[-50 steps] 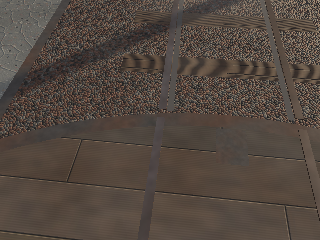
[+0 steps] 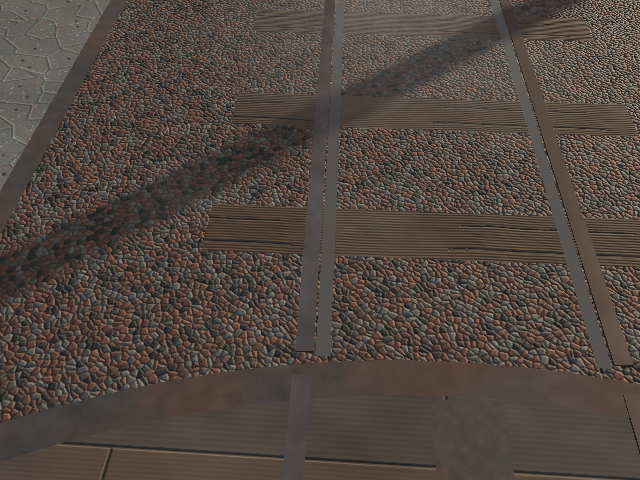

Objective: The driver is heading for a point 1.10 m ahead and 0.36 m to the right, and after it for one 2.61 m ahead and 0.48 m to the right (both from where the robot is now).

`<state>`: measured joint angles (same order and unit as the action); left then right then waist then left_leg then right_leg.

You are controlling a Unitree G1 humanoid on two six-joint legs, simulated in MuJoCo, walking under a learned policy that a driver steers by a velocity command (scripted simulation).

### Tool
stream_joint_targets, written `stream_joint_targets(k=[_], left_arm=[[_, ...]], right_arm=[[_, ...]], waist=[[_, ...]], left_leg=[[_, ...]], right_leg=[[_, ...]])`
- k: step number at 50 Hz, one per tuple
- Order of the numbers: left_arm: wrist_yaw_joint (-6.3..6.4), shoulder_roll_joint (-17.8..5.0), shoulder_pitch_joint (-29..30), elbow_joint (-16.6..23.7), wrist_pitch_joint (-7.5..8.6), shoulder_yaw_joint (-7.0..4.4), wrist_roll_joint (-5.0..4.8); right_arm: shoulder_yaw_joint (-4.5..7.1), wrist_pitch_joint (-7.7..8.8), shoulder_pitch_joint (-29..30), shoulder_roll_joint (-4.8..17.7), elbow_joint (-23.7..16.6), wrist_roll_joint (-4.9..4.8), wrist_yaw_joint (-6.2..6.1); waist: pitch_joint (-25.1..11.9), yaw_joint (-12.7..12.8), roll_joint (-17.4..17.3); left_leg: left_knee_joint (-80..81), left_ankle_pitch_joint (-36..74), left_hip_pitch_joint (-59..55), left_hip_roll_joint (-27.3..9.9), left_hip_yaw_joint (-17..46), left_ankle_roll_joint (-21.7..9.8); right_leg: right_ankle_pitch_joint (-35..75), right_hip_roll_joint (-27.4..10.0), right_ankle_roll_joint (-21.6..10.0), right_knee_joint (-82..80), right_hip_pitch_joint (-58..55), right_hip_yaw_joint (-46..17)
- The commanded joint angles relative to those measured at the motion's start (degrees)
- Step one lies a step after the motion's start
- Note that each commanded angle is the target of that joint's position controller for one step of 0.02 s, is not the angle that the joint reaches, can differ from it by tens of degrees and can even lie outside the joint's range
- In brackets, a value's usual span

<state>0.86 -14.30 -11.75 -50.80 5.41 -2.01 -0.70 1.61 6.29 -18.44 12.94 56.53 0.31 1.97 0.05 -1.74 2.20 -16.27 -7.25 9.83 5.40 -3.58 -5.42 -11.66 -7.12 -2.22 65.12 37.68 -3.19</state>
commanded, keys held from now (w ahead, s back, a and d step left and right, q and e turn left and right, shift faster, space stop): w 0.76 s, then w+e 0.24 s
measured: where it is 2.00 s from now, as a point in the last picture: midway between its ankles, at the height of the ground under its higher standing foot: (380, 277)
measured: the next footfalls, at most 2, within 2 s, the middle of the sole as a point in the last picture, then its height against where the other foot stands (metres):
right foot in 0.30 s outside the picture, level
left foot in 0.86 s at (286, 424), level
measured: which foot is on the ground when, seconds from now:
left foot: down 0.00-0.30, up 0.32-0.84, down 0.86-1.00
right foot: up 0.00-0.28, down 0.30-0.88, up 0.90-1.00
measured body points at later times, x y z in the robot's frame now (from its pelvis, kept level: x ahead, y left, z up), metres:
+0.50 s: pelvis +0.27 -0.08 +0.00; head +0.29 -0.10 +0.45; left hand +0.32 +0.18 -0.12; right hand +0.37 -0.35 -0.13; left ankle +0.28 +0.08 -0.66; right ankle +0.29 -0.16 -0.74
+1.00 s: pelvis +0.54 -0.01 -0.01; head +0.57 +0.00 +0.44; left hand +0.58 +0.25 -0.16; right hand +0.65 -0.28 -0.12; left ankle +0.60 +0.08 -0.75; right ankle +0.45 -0.17 -0.65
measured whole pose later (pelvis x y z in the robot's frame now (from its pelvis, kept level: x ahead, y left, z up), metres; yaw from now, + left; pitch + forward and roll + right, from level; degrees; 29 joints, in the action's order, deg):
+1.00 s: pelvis +0.54 -0.01 -0.01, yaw -4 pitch +1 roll +0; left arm 0.7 -14.7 -18.8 -55.0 4.4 -3.4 -2.0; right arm 3.1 6.3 -8.9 13.5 51.1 0.2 1.4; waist 1.5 0.3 2.0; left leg -26.2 -9.1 18.9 -0.3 -5.7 -3.2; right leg -20.0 -2.8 -2.8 67.7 25.4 -3.0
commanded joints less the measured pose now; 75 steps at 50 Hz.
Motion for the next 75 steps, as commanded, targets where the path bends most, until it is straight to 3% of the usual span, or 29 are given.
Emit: stream_joint_targets(k=[1, 10, 12, 14, 15, 16, 17, 18, 20, 22, 26, 32, 39, 42, 43, 44, 45, 46, 48, 50, 53, 65, 68, 70, 71, 72, 73, 74, 75], left_arm=[[0.36, -2.36, -1.86, 2.5, -0.24, -0.66, 0.71], [-2.04, -2.64, 14.34, 7.79, 0.89, -0.19, -0.58], [-2.6, -3.92, 12.65, 8.02, 1.42, -0.63, -0.57], [-2.43, -7.45, 0.62, 4.61, 1.77, -2.69, -0.43], [-1.96, -12.15, -11.27, 1.99, 1.84, -4.21, 0.09], [-2.14, -17.49, -17.15, 0.37, 1.29, -5.54, 0.58], [-2.28, -11.63, -16.93, 0.58, 1.37, -3.92, 0.53], [-2.21, -8.8, -11.36, 1.65, 1.5, -2.92, 0.36], [-2.58, -5.48, -2.79, 3.36, 1.36, -1.76, 0.59], [-2.99, -3.77, -1.82, 2.62, 1.57, -1.29, 1.03], [-2.17, -6.4, -5.74, 0.15, 1.72, -2.07, 0.94], [-0.82, -7.35, -10.52, -2.08, 0.81, -2.12, 0.31], [-0.16, -8.23, -14.31, -5.13, -0.71, -2.79, -0.4], [-0.12, -8.76, -10.99, -4.32, -1.49, -2.83, -0.27], [-0.22, -6.96, -10.02, -2.98, -1.45, -2.0, 0.38], [-0.66, 0.07, -16.81, -2.34, -0.5, -0.07, 0.35], [-0.84, -1.43, -17.12, -3.41, 0.74, -0.31, -0.75], [-0.77, -6.81, -12.23, -2.1, 1.11, -1.96, -2.41], [0.09, -6.54, -6.74, -0.61, 0.46, -2.5, -1.67], [0.2, -3.69, -9.4, -1.32, -1.42, -2.86, -1.33], [0.35, -2.32, -8.13, -0.01, -3.14, -3.09, -1.22], [-3.47, -0.83, 11.98, 9.31, -2.64, -2.17, -0.51], [-4.31, -2.66, 10.89, 11.21, -2.9, -2.9, -0.63], [-4.29, -6.2, 1.21, 9.74, -3.07, -4.87, -0.94], [-3.48, -10.11, -8.36, 7.26, -3.16, -6.97, -0.95], [-2.11, -15.99, -13.54, 5.94, -3.6, -8.32, -0.91], [-2.59, -18.46, -11.78, 7.98, -2.46, -8.06, -0.33], [-2.99, -12.85, -13.03, 7.82, -1.88, -6.52, 0.08], [-2.9, -10.46, -10.31, 7.78, -1.3, -5.84, -0.01]], right_arm=[[1.23, 0.96, 2.27, 7.56, -3.13, -0.1, -1.08], [1.9, -0.97, -6.37, 9.85, -0.23, -1.54, -2.03], [2.24, -1.6, -5.73, 10.58, -0.17, -1.56, -2.16], [1.87, -2.23, -3.71, 9.86, -0.81, -1.12, -2.16], [0.76, -2.14, -3.25, 7.46, -2.41, -0.17, -2.15], [-1.4, -0.76, -9.74, 0.13, -2.9, -0.39, -1.57], [-0.39, 0.69, -8.25, 4.95, -2.11, -1.53, -1.38], [0.8, 1.49, -2.91, 9.34, -3.87, -2.8, -1.21], [1.16, 1.16, 2.21, 8.61, -5.0, -1.75, -1.86], [1.34, -0.43, 0.47, 6.34, -4.69, -1.28, -2.03], [1.57, -1.77, 4.2, 5.23, -6.18, -0.77, -2.31], [1.26, -1.27, 16.57, 3.87, -9.7, -0.88, -1.61], [1.15, -0.16, 24.23, 4.82, -13.29, -1.48, 0.41], [3.49, 0.52, 10.89, 9.03, -9.86, -1.35, 0.06], [4.93, 0.6, -0.59, 12.82, -7.06, -0.78, -0.57], [6.38, 0.14, -8.04, 18.5, -5.67, 0.33, -0.97], [4.99, 0.0, -8.08, 14.18, -5.77, 0.14, -0.89], [3.94, 0.14, -3.34, 10.78, -6.24, -0.35, -0.97], [2.64, 0.43, 5.89, 6.43, -7.38, -0.45, -0.75], [2.31, 0.88, 8.77, 4.53, -6.7, 0.41, -0.53], [3.11, 1.31, 7.95, 6.59, -5.25, 0.77, -1.18], [4.31, -1.41, -0.95, 10.51, -2.33, -0.56, -3.49], [4.95, -2.42, 0.82, 12.51, -3.06, -1.2, -3.61], [5.29, -3.24, 2.63, 13.99, -3.78, -1.58, -3.85], [5.02, -3.24, 3.42, 13.68, -4.35, -1.71, -3.86], [3.42, -2.46, 2.12, 8.39, -6.13, 0.64, -3.51], [1.66, 0.07, -1.13, 3.59, -9.33, -0.13, -2.52], [2.89, 2.2, 7.34, 9.15, -10.51, -2.62, -1.79], [2.98, 3.05, 10.08, 9.49, -11.61, -3.44, -1.57]], waist=[[3.14, 2.63, -4.32], [4.7, -2.71, -5.16], [3.69, -1.01, -6.02], [-3.17, 5.35, -5.79], [-12.14, 9.64, -1.05], [-19.46, 7.52, 14.6], [-20.31, 8.4, 11.47], [-12.09, 7.23, 7.89], [-4.63, 3.89, 0.64], [-2.88, 1.19, 2.24], [0.19, 0.88, 0.71], [2.83, 4.2, 1.14], [5.33, 5.15, 1.62], [-2.32, -2.61, 2.62], [-10.52, -7.01, 0.11], [-20.16, -5.55, -13.24], [-24.31, -5.84, -16.29], [-14.73, -4.96, -12.63], [-4.59, -1.23, -6.72], [-1.69, 2.03, -9.06], [1.05, 3.05, -7.25], [6.6, -2.67, -3.95], [3.95, -0.09, -6.38], [-2.24, 6.04, -7.92], [-7.31, 10.9, -5.94], [-11.21, 9.72, 6.43], [-20.21, 4.78, 13.64], [-17.85, 8.89, 4.3], [-10.84, 7.63, 2.95]], left_leg=[[11.42, 4.89, 6.2, -15.85, 11.57, -9.71], [6.23, 3.4, -8.14, -18.95, 10.42, -6.31], [2.85, 6.94, -10.57, -20.17, 11.09, -5.36], [-11.2, 23.14, -8.88, -16.3, 7.69, -3.11], [-28.76, 17.15, 1.12, -12.55, 4.05, -0.85], [-50.12, -11.13, 25.6, -2.29, 1.45, 3.3], [-58.75, -23.65, 32.61, -3.46, 10.25, 2.39], [-60.48, -19.39, 36.29, -6.67, 10.34, 1.18], [-54.67, -10.5, 32.04, -11.53, 7.92, 1.51], [-50.16, -6.89, 26.26, -13.31, 7.73, 2.01], [-42.3, -0.45, 30.43, -13.75, 6.85, 3.74], [-23.22, 13.03, 30.36, -11.78, 4.69, 4.29], [-14.01, 6.47, 29.34, -9.91, 4.2, 1.73], [-11.28, 3.31, 8.04, -5.47, 1.18, -0.56], [-13.85, 4.69, -10.16, -11.03, 6.6, -3.27], [-10.9, -3.29, -33.96, -26.71, 30.67, -11.18], [-2.63, -8.23, -34.0, -30.12, 44.45, -12.38], [-1.32, -10.53, -25.94, -28.39, 36.02, -8.99], [3.04, -6.39, -8.44, -24.22, 21.88, -5.43], [6.82, -2.18, 0.21, -20.73, 13.01, -3.74], [9.82, 2.77, 3.2, -20.72, 6.54, -5.38], [6.51, 14.26, -14.25, -23.08, -6.54, -3.18], [-1.31, 35.28, -16.49, -23.37, -9.29, -1.54], [-16.68, 50.94, -14.94, -21.93, -11.01, 0.09], [-30.37, 44.62, -7.39, -19.4, -11.75, 2.4], [-49.75, 4.53, 10.59, -14.66, -11.06, 4.94], [-65.5, -27.78, 30.31, -2.91, 1.68, 6.88], [-67.17, -24.03, 36.89, -5.93, 9.0, 5.19], [-63.55, -18.53, 38.95, -8.32, 8.3, 3.63]], right_leg=[[9.17, -2.37, 1.52, -8.62, 0.85, 0.02], [12.17, 1.77, 0.67, -33.42, -0.75, 2.33], [7.62, 2.83, -0.96, -35.81, -4.47, 2.98], [5.98, 6.13, -3.54, -38.05, -21.05, 5.54], [7.08, -2.0, -7.43, -36.92, -38.65, -3.5], [-2.28, -14.94, -16.45, -42.4, -59.84, -29.62], [-5.97, -15.75, -16.21, -47.89, -60.02, -38.44], [-3.23, -14.02, -13.26, -48.23, -52.79, -29.86], [7.05, -9.32, -11.05, -51.39, -37.89, -16.92], [10.5, -6.22, -10.12, -54.75, -31.25, -11.05], [17.9, -5.6, -11.22, -57.51, -30.16, -5.78], [14.81, -3.87, -9.06, -59.13, -32.49, -0.96], [17.34, -8.19, -8.04, -53.9, -42.27, -1.92], [35.47, -4.88, -5.77, -39.55, -39.09, -0.91], [28.79, -1.44, -3.81, -24.85, -28.98, 1.19], [2.93, 8.09, 0.73, -1.25, -5.18, 4.75], [-21.01, 9.53, 0.31, 8.62, 1.29, -4.53], [-18.08, 6.32, -0.58, 12.28, 5.81, -5.5], [-8.17, 0.98, -1.01, 7.51, 2.78, -2.89], [-3.52, -1.28, -1.22, 3.75, -3.79, -3.16], [0.97, -1.8, -0.4, 1.47, -1.79, -3.22], [10.95, 0.59, -1.48, -25.59, 6.87, 4.34], [3.02, 4.41, -4.01, -27.4, -0.73, 8.98], [0.18, 9.56, -6.91, -29.37, -15.04, 11.97], [4.24, 11.13, -9.3, -33.94, -30.61, 9.9], [7.53, -1.49, -13.1, -34.26, -46.32, -9.61], [-3.77, -13.03, -25.23, -45.41, -61.08, -44.12], [-2.99, -11.9, -21.29, -49.43, -60.36, -41.02], [1.58, -9.89, -18.66, -48.81, -53.8, -31.71]])
Velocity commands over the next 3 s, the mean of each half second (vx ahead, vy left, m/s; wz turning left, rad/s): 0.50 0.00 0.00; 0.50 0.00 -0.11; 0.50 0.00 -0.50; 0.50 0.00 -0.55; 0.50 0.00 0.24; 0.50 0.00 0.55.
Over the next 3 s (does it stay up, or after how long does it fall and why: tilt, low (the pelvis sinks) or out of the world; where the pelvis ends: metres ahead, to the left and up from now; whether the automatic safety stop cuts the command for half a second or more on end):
stays up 1.52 -0.36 -0.02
